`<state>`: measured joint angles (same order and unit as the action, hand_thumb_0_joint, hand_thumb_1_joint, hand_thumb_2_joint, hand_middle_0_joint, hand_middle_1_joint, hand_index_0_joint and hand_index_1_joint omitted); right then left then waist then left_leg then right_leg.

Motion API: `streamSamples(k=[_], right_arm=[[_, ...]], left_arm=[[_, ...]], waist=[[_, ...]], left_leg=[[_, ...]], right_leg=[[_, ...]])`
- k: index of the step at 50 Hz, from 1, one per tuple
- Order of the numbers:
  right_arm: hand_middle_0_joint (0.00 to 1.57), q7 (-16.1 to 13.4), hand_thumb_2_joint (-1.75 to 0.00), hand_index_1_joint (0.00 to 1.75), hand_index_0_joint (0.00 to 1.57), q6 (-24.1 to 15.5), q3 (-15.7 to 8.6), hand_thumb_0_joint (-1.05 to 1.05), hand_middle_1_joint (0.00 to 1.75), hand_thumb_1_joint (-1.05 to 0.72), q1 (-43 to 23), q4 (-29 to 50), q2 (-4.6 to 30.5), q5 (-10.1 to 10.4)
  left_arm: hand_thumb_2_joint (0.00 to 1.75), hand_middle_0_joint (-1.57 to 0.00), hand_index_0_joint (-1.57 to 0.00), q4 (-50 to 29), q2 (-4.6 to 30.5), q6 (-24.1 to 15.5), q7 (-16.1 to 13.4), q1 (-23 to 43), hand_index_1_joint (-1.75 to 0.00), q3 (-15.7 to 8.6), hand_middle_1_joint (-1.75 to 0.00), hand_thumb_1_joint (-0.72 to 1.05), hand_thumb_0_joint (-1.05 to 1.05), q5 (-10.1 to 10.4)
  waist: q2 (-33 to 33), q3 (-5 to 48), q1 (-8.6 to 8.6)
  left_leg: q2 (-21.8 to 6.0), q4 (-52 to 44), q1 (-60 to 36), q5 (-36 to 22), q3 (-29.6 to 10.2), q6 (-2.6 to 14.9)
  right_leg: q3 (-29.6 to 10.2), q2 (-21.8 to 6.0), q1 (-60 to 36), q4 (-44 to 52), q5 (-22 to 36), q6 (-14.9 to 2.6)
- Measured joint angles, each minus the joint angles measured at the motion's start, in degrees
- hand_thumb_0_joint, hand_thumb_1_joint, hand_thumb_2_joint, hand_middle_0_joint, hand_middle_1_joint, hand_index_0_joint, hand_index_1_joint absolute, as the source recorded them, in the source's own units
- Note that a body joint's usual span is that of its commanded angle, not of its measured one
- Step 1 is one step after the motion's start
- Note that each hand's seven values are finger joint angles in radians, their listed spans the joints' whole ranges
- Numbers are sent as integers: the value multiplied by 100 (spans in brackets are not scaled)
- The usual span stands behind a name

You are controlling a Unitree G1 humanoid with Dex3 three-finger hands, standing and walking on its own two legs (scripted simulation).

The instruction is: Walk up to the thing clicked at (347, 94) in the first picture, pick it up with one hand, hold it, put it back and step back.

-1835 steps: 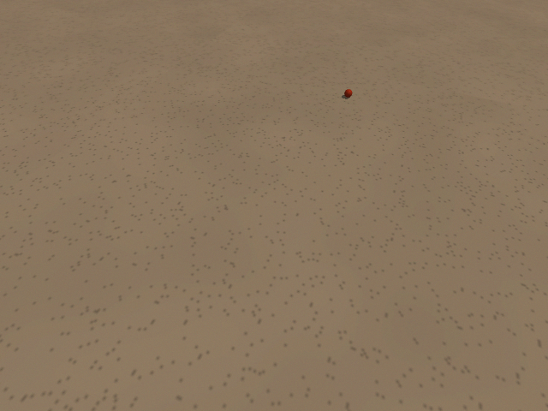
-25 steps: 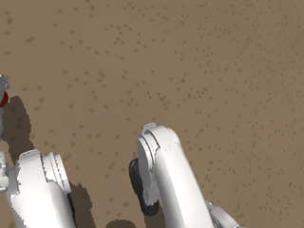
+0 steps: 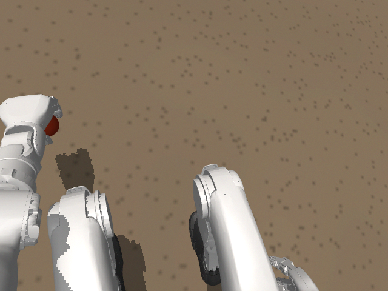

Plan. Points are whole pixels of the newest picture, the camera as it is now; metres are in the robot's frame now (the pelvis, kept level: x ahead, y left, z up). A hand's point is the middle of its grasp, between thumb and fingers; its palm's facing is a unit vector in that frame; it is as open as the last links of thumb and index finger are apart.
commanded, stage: lift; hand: left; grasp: from above
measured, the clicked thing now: (45, 124) +0.48 +0.26 -0.18
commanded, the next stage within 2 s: hold in 1.70 s
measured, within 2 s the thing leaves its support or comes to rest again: neither
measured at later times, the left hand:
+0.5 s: hand (3, 137) +0.42 +0.28 -0.06, palm faces -0.45 -0.08 -0.89, open 7.8 cm
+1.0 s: hand out of the picture +0.34 +0.28 +0.14, palm faces -0.43 -0.12 -0.90, open 7.8 cm
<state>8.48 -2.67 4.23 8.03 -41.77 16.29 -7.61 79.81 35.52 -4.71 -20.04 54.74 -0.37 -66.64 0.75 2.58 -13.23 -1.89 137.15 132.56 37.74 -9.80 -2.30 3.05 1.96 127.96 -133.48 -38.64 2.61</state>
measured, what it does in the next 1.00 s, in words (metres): rises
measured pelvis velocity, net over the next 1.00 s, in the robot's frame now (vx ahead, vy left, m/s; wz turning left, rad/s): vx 0.00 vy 0.01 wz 0.10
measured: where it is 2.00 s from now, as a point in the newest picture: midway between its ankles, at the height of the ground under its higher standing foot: (162, 272)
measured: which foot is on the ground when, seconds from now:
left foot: down 0.00-1.00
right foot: down 0.00-1.00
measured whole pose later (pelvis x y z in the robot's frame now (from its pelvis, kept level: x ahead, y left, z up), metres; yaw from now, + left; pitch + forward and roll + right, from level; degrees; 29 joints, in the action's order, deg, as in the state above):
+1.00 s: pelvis +0.00 +0.01 +0.23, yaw +6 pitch +25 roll -4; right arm -1.9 3.0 -1.3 8.5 -39.8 13.1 1.7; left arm 41.3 26.4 3.5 -6.7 23.0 8.6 -56.5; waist 3.0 10.5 -5.0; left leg -2.6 94.3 87.2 32.5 -3.3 -0.6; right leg 0.7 -0.5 83.9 -92.2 -33.6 2.2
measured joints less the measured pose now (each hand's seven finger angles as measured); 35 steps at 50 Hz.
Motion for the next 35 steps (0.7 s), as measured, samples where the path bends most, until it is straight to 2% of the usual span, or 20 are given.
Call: streamSamples(k=[6, 13, 24, 35], right_arm=[[20, -161, -90, 30, 20, 139, -95, 0, 30, -92, 173, -18, -9, 75], [20, -270, -90, 30, 20, 325, -264, 0, 30, -92, 285, -22, -48, 242], [21, -478, -90, 30, 20, 517, -458, 0, 30, -92, 215, 176, -91, 489], [21, -721, -90, 30, 21, 559, -559, 0, 30, -91, 27, 304, -152, 716]], left_arm=[[29, -92, -85, -303, -69, 15, 138, -127, -45, -19, -51, 33, 3, 28], [31, -89, -82, -898, -236, 161, 495, -454, -47, 38, -55, 34, 3, 175], [36, -84, -79, -2011, -419, 227, 1013, -1203, -51, 328, -61, 34, 2, 468], [37, -83, -78, -2992, -612, 474, 1207, -2048, -52, 656, -61, 34, 2, 760]], waist=[[29, 89, 46], [93, 287, 183], [175, 606, 504], [179, 848, 734]], left_leg=[[10, -139, -52, -30, 54, 10], [9, -446, -256, -62, 162, 41], [-10, -1140, -913, -112, 306, 117], [-11, -2155, -2027, -191, 448, 163]], right_leg=[[-31, -29, -53, 111, 3, -15], [-93, -73, -241, 366, 4, -19], [-150, -132, -897, 1038, 38, -12], [-189, -212, -1996, 2032, 114, -7]])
